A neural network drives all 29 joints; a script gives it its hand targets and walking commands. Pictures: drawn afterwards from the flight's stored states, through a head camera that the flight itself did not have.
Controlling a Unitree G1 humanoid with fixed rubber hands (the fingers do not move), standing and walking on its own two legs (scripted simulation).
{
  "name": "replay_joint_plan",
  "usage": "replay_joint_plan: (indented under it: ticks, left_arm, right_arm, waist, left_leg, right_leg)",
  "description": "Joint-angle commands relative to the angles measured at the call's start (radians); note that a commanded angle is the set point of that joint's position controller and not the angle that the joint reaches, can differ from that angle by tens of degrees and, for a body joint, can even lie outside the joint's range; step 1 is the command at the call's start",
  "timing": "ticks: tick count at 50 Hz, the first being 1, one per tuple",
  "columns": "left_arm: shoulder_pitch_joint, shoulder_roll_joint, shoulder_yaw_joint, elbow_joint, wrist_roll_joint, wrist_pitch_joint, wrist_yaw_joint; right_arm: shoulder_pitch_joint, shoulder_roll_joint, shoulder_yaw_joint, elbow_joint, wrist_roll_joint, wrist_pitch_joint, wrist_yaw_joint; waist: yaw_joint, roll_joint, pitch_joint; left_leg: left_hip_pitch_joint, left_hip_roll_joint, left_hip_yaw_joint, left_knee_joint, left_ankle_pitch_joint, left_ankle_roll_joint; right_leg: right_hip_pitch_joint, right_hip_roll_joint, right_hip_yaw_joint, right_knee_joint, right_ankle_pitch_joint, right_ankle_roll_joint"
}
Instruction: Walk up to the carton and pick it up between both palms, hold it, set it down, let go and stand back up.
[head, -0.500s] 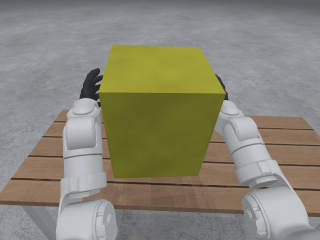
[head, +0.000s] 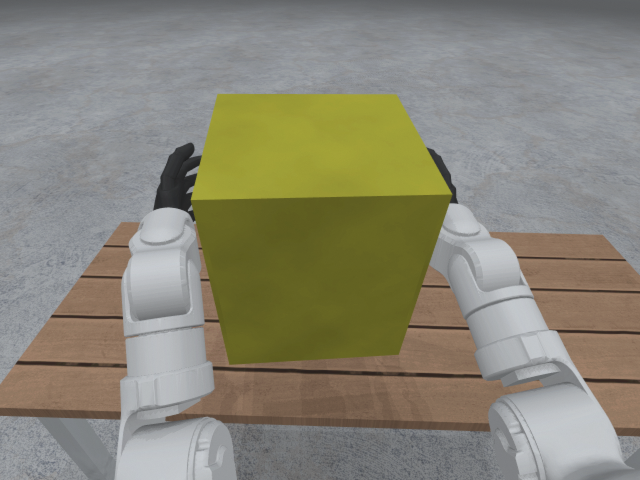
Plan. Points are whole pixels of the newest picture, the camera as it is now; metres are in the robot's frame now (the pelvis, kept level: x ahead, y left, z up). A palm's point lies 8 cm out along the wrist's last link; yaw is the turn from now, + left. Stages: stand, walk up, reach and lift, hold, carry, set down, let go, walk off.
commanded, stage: hold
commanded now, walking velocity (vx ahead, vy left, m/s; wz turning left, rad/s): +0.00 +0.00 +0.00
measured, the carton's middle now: (312, 230) +0.36 +0.00 +0.20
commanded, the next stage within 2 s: none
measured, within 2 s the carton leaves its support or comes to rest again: neither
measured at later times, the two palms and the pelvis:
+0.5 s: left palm (173, 207) +0.36 +0.15 +0.24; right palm (436, 207) +0.36 -0.15 +0.22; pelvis -0.01 +0.00 +0.00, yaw +0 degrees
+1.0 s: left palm (176, 212) +0.36 +0.15 +0.23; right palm (436, 212) +0.36 -0.15 +0.21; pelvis +0.00 +0.00 +0.00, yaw +0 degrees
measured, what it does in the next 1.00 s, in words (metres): stands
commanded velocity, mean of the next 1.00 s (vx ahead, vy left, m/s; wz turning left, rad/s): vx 0.00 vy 0.00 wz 0.00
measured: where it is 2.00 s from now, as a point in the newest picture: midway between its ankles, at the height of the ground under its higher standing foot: outside the picture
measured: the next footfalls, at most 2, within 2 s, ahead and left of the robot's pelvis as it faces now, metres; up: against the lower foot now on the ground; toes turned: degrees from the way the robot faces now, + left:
none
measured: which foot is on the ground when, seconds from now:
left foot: down 0.00-1.00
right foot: down 0.00-1.00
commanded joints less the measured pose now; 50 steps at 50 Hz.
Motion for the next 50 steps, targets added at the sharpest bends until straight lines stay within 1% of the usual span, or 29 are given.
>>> replay_joint_plan:
  ticks: [1, 4, 7, 8, 10, 13, 15, 16, 17, 18, 19, 20, 21, 22, 23, 24, 27, 31, 33, 34, 37, 39, 41, 42, 44, 46, 48, 49, 50]
  left_arm:
    - [-0.692, -0.482, -0.438, -0.016, -0.131, -0.055, -0.148]
    - [-0.738, -0.511, -0.508, -0.065, -0.189, -0.073, -0.145]
    - [-0.732, -0.512, -0.494, -0.028, -0.191, -0.075, -0.130]
    - [-0.687, -0.514, -0.467, -0.004, -0.156, -0.062, -0.121]
    - [-0.656, -0.523, -0.449, 0.032, -0.142, -0.055, -0.128]
    - [-0.691, -0.506, -0.492, -0.037, -0.195, -0.074, -0.135]
    - [-0.681, -0.483, -0.433, 0.040, -0.137, -0.062, -0.132]
    - [-0.705, -0.500, -0.427, 0.058, -0.133, -0.056, -0.135]
    - [-0.755, -0.515, -0.440, 0.023, -0.133, -0.061, -0.133]
    - [-0.741, -0.512, -0.457, 0.025, -0.170, -0.071, -0.132]
    - [-0.765, -0.519, -0.487, 0.003, -0.187, -0.079, -0.128]
    - [-0.762, -0.537, -0.477, 0.017, -0.193, -0.081, -0.120]
    - [-0.750, -0.526, -0.466, 0.018, -0.163, -0.078, -0.114]
    - [-0.712, -0.534, -0.464, 0.067, -0.169, -0.072, -0.117]
    - [-0.703, -0.523, -0.450, 0.048, -0.163, -0.073, -0.120]
    - [-0.722, -0.514, -0.447, 0.031, -0.178, -0.083, -0.126]
    - [-0.758, -0.495, -0.428, 0.047, -0.143, -0.084, -0.124]
    - [-0.717, -0.534, -0.483, 0.003, -0.171, -0.081, -0.124]
    - [-0.747, -0.528, -0.478, -0.012, -0.188, -0.086, -0.118]
    - [-0.746, -0.527, -0.495, -0.009, -0.197, -0.090, -0.116]
    - [-0.674, -0.506, -0.435, 0.055, -0.139, -0.068, -0.128]
    - [-0.671, -0.492, -0.431, 0.013, -0.136, -0.071, -0.137]
    - [-0.691, -0.513, -0.474, -0.037, -0.178, -0.075, -0.130]
    - [-0.748, -0.501, -0.477, -0.025, -0.183, -0.085, -0.132]
    - [-0.722, -0.507, -0.504, -0.112, -0.197, -0.091, -0.121]
    - [-0.668, -0.512, -0.518, -0.120, -0.183, -0.070, -0.117]
    - [-0.685, -0.487, -0.467, -0.052, -0.156, -0.061, -0.127]
    - [-0.649, -0.470, -0.436, 0.035, -0.126, -0.048, -0.134]
    - [-0.658, -0.477, -0.430, 0.015, -0.120, -0.051, -0.142]
  right_arm:
    - [-0.881, 0.606, 0.315, -0.320, 0.105, -0.067, 0.139]
    - [-0.919, 0.634, 0.324, -0.399, 0.117, -0.089, 0.132]
    - [-0.901, 0.630, 0.311, -0.328, 0.099, -0.073, 0.130]
    - [-0.889, 0.612, 0.305, -0.293, 0.105, -0.071, 0.137]
    - [-0.905, 0.601, 0.299, -0.286, 0.106, -0.074, 0.145]
    - [-0.859, 0.628, 0.302, -0.340, 0.115, -0.076, 0.131]
    - [-0.866, 0.592, 0.293, -0.249, 0.102, -0.066, 0.137]
    - [-0.851, 0.569, 0.253, -0.185, 0.083, -0.055, 0.146]
    - [-0.878, 0.586, 0.267, -0.203, 0.094, -0.066, 0.159]
    - [-0.961, 0.615, 0.296, -0.281, 0.097, -0.085, 0.162]
    - [-0.931, 0.616, 0.282, -0.282, 0.086, -0.090, 0.153]
    - [-0.987, 0.629, 0.299, -0.326, 0.096, -0.095, 0.154]
    - [-0.945, 0.617, 0.288, -0.262, 0.092, -0.087, 0.155]
    - [-0.921, 0.597, 0.274, -0.238, 0.091, -0.083, 0.153]
    - [-0.957, 0.619, 0.294, -0.286, 0.099, -0.095, 0.155]
    - [-0.905, 0.645, 0.288, -0.276, 0.085, -0.092, 0.146]
    - [-0.959, 0.633, 0.291, -0.252, 0.093, -0.099, 0.153]
    - [-0.898, 0.616, 0.302, -0.282, 0.111, -0.098, 0.144]
    - [-0.951, 0.616, 0.297, -0.307, 0.107, -0.102, 0.145]
    - [-0.916, 0.614, 0.296, -0.300, 0.096, -0.099, 0.143]
    - [-0.905, 0.596, 0.290, -0.255, 0.098, -0.085, 0.143]
    - [-0.860, 0.606, 0.287, -0.243, 0.101, -0.083, 0.142]
    - [-0.913, 0.626, 0.328, -0.339, 0.120, -0.094, 0.135]
    - [-0.892, 0.629, 0.302, -0.314, 0.101, -0.086, 0.129]
    - [-0.872, 0.653, 0.350, -0.383, 0.124, -0.084, 0.127]
    - [-0.837, 0.622, 0.351, -0.397, 0.139, -0.082, 0.126]
    - [-0.847, 0.595, 0.301, -0.315, 0.108, -0.073, 0.132]
    - [-0.860, 0.577, 0.296, -0.270, 0.094, -0.061, 0.136]
    - [-0.872, 0.603, 0.318, -0.289, 0.102, -0.068, 0.136]
  waist:
    - [0.025, 0.040, -0.346]
    - [-0.014, 0.059, -0.463]
    - [-0.014, 0.073, -0.437]
    - [0.010, 0.096, -0.396]
    - [0.018, 0.075, -0.380]
    - [-0.024, 0.061, -0.468]
    - [0.003, 0.071, -0.335]
    - [-0.021, 0.086, -0.310]
    - [0.003, 0.095, -0.348]
    - [0.030, 0.047, -0.403]
    - [-0.018, 0.049, -0.421]
    - [0.012, 0.041, -0.442]
    - [0.003, 0.085, -0.414]
    - [-0.011, 0.073, -0.372]
    - [0.025, 0.072, -0.403]
    - [-0.004, 0.037, -0.431]
    - [0.036, 0.053, -0.395]
    - [-0.019, 0.074, -0.444]
    - [-0.004, 0.062, -0.460]
    - [-0.022, 0.052, -0.444]
    - [0.013, 0.070, -0.351]
    - [0.004, 0.062, -0.385]
    - [0.008, 0.030, -0.444]
    - [-0.029, 0.037, -0.429]
    - [-0.001, 0.061, -0.494]
    - [-0.018, 0.092, -0.484]
    - [-0.021, 0.086, -0.385]
    - [0.005, 0.067, -0.309]
    - [0.020, 0.052, -0.333]
  left_leg:
    - [-0.009, -0.057, 0.063, -0.069, 0.236, -0.018]
    - [0.030, -0.059, 0.060, -0.042, 0.310, -0.034]
    - [0.019, -0.059, 0.045, -0.039, 0.306, -0.043]
    - [0.015, -0.056, 0.047, -0.045, 0.303, -0.043]
    - [0.009, -0.051, 0.051, -0.056, 0.287, -0.031]
    - [0.040, -0.064, 0.060, -0.030, 0.346, -0.045]
    - [0.002, -0.056, 0.050, -0.053, 0.280, -0.043]
    - [-0.023, -0.050, 0.052, -0.077, 0.203, -0.038]
    - [-0.036, -0.047, 0.053, -0.084, 0.183, -0.037]
    - [-0.026, -0.043, 0.061, -0.074, 0.215, -0.023]
    - [-0.003, -0.054, 0.050, -0.057, 0.257, -0.037]
    - [0.001, -0.050, 0.050, -0.050, 0.284, -0.034]
    - [0.024, -0.042, 0.046, -0.045, 0.329, -0.050]
    - [0.003, -0.044, 0.042, -0.051, 0.289, -0.054]
    - [0.000, -0.050, 0.057, -0.061, 0.269, -0.031]
    - [0.009, -0.056, 0.059, -0.062, 0.253, -0.019]
    - [-0.007, -0.057, 0.057, -0.065, 0.259, -0.020]
    - [0.052, -0.051, 0.051, -0.041, 0.345, -0.046]
    - [0.037, -0.055, 0.044, -0.045, 0.333, -0.042]
    - [0.027, -0.058, 0.047, -0.046, 0.302, -0.038]
    - [0.008, -0.054, 0.054, -0.065, 0.266, -0.029]
    - [0.025, -0.054, 0.058, -0.049, 0.325, -0.034]
    - [0.047, -0.058, 0.052, -0.031, 0.369, -0.034]
    - [0.038, -0.066, 0.054, -0.034, 0.332, -0.036]
    - [0.059, -0.065, 0.049, -0.024, 0.394, -0.040]
    - [0.086, -0.057, 0.043, -0.012, 0.448, -0.050]
    - [0.039, -0.059, 0.046, -0.039, 0.314, -0.044]
    - [-0.007, -0.054, 0.050, -0.061, 0.249, -0.034]
    - [-0.002, -0.061, 0.062, -0.059, 0.253, -0.021]
  right_leg:
    - [0.099, 0.031, -0.008, -0.021, 0.180, 0.074]
    - [0.132, 0.030, -0.006, -0.010, 0.260, 0.073]
    - [0.101, 0.028, -0.002, -0.017, 0.236, 0.070]
    - [0.100, 0.033, -0.004, -0.020, 0.225, 0.067]
    - [0.107, 0.042, -0.004, -0.018, 0.180, 0.062]
    - [0.132, 0.032, 0.003, -0.015, 0.302, 0.077]
    - [0.091, 0.026, 0.001, -0.027, 0.211, 0.066]
    - [0.071, 0.030, 0.000, -0.037, 0.109, 0.055]
    - [0.092, 0.035, -0.012, -0.028, 0.057, 0.051]
    - [0.100, 0.031, -0.004, -0.025, 0.108, 0.057]
    - [0.098, 0.033, -0.011, -0.018, 0.166, 0.064]
    - [0.093, 0.042, -0.009, -0.018, 0.177, 0.064]
    - [0.075, 0.042, -0.006, -0.023, 0.185, 0.059]
    - [0.066, 0.035, -0.008, -0.031, 0.155, 0.056]
    - [0.081, 0.034, -0.003, -0.032, 0.158, 0.060]
    - [0.112, 0.024, 0.007, -0.031, 0.190, 0.069]
    - [0.103, 0.034, -0.008, -0.030, 0.160, 0.064]
    - [0.104, 0.038, -0.003, -0.022, 0.222, 0.063]
    - [0.095, 0.041, -0.011, -0.026, 0.200, 0.067]
    - [0.088, 0.034, -0.015, -0.021, 0.217, 0.071]
    - [0.083, 0.031, -0.007, -0.035, 0.165, 0.066]
    - [0.111, 0.025, -0.002, -0.016, 0.254, 0.074]
    - [0.130, 0.029, -0.008, -0.008, 0.324, 0.080]
    - [0.117, 0.030, -0.007, -0.017, 0.302, 0.083]
    - [0.136, 0.035, -0.016, 0.008, 0.353, 0.086]
    - [0.133, 0.039, -0.012, 0.006, 0.358, 0.081]
    - [0.084, 0.023, -0.008, -0.017, 0.249, 0.076]
    - [0.072, 0.024, -0.008, -0.026, 0.193, 0.070]
    - [0.107, 0.029, -0.005, -0.028, 0.194, 0.075]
